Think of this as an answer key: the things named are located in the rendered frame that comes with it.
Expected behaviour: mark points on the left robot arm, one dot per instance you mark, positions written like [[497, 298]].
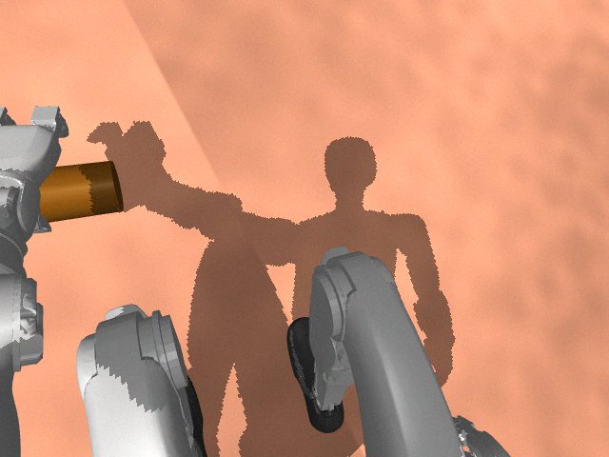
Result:
[[21, 317]]

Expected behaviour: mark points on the left robot hand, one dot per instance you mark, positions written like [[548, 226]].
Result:
[[33, 150]]

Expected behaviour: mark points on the right robot foot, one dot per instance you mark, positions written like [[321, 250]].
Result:
[[302, 361]]

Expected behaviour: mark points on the can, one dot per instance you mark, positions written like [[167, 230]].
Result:
[[82, 190]]

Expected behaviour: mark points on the right robot hand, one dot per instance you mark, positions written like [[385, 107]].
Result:
[[480, 444]]

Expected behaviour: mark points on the left robot foot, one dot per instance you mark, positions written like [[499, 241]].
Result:
[[197, 419]]

